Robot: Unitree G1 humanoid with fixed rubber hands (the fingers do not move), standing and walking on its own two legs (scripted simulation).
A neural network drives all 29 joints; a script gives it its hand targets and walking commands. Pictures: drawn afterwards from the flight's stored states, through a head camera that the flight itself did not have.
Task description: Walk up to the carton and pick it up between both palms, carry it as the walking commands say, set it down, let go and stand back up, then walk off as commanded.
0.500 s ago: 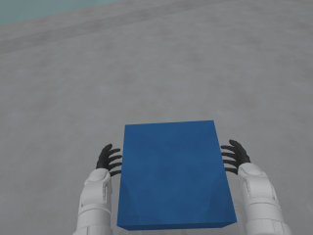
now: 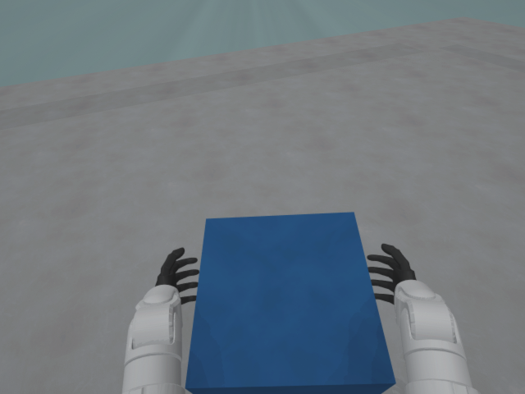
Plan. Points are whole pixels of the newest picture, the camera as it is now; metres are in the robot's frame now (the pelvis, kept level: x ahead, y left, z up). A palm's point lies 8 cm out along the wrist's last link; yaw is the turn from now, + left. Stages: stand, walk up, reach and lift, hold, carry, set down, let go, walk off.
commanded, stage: reach and lift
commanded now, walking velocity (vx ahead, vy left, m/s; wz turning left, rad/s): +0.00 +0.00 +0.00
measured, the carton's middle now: (283, 304) +0.32 +0.01 -0.04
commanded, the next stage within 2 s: hold in 0.96 s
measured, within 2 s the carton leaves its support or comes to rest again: neither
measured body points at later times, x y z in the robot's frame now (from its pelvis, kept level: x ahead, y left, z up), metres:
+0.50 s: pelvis +0.01 +0.01 +0.00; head -0.03 +0.00 +0.45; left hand +0.30 +0.19 +0.04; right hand +0.31 -0.18 +0.04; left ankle +0.01 +0.13 -0.75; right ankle +0.01 -0.11 -0.75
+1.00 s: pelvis +0.01 +0.01 +0.00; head -0.03 +0.00 +0.45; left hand +0.29 +0.19 +0.04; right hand +0.30 -0.18 +0.04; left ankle +0.01 +0.13 -0.75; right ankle +0.01 -0.11 -0.75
